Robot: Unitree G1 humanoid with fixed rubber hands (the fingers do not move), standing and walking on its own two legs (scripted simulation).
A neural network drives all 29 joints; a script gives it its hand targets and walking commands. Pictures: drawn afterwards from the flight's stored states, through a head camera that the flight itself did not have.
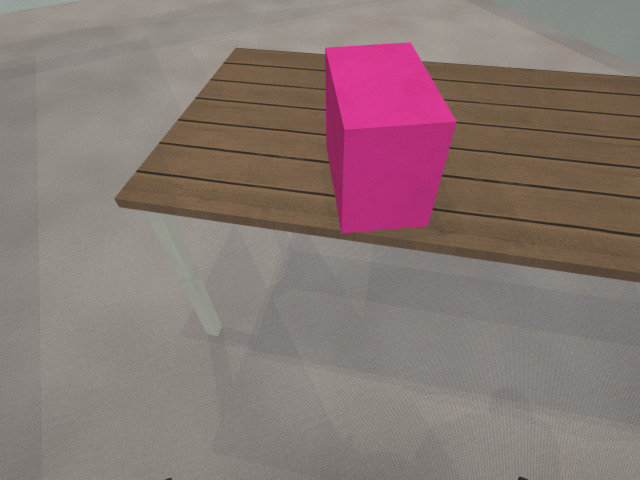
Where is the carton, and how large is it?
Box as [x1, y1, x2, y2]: [325, 42, 456, 232]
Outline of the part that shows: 410,42 325,48 326,146 341,232 427,225 456,121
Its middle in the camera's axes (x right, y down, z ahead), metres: +0.11 -0.20 +0.77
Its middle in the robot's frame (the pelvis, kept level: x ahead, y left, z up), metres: +0.72 -0.08 +0.02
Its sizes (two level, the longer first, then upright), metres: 0.287 0.172 0.234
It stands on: a table, 0.67 m high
